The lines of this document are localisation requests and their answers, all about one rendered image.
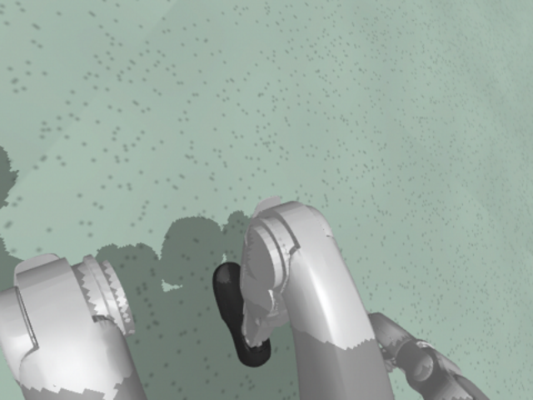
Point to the right robot foot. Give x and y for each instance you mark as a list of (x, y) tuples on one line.
[(226, 287)]

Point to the right robot arm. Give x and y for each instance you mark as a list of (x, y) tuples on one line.
[(433, 375)]

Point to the right robot hand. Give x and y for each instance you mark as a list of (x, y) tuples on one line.
[(391, 337)]

